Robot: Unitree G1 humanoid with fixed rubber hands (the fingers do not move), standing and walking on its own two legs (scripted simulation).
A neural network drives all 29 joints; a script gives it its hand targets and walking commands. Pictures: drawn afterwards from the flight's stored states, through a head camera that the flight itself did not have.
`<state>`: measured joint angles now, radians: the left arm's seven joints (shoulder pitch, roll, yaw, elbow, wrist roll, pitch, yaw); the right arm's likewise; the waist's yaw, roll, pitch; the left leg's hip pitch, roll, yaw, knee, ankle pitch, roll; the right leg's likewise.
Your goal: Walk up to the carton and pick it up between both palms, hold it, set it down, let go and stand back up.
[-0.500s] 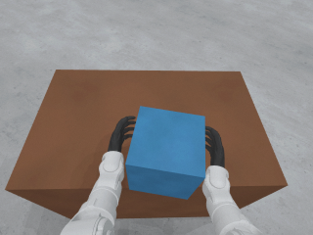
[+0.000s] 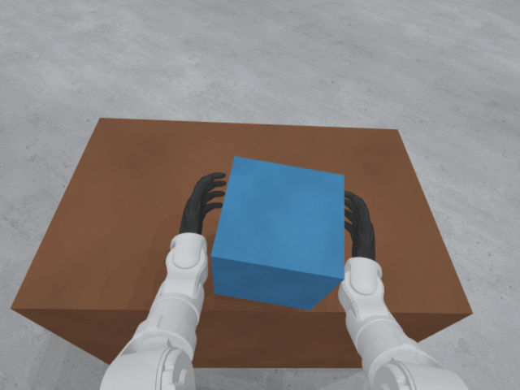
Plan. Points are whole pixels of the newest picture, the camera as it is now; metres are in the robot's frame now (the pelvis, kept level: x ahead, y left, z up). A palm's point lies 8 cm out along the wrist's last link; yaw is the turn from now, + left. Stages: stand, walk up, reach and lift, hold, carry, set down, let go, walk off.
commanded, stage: reach and lift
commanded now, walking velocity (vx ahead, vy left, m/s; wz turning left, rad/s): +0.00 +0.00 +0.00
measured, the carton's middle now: (274, 238) +0.36 +0.00 -0.02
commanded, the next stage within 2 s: none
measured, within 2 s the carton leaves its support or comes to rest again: neither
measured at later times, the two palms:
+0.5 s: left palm (194, 200) +0.36 +0.12 +0.09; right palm (375, 227) +0.34 -0.15 +0.07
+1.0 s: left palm (165, 185) +0.34 +0.15 +0.15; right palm (369, 216) +0.32 -0.12 +0.12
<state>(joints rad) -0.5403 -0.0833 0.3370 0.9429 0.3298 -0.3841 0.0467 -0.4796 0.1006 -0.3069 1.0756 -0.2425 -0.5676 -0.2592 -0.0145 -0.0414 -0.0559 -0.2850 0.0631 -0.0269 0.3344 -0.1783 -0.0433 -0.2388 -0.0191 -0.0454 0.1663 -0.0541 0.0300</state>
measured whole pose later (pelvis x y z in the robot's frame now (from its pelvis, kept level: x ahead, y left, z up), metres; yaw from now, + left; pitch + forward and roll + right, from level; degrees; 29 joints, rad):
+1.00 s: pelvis -0.01 +0.02 +0.00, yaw +1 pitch -10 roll -1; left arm -0.44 -0.15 0.22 -0.04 0.39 0.58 -0.03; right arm -0.43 0.02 0.07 0.39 0.15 0.16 -0.27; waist -0.10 -0.07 0.14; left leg 0.03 0.03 -0.02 0.36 -0.22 -0.02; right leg 0.06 -0.05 -0.04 0.23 -0.12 0.06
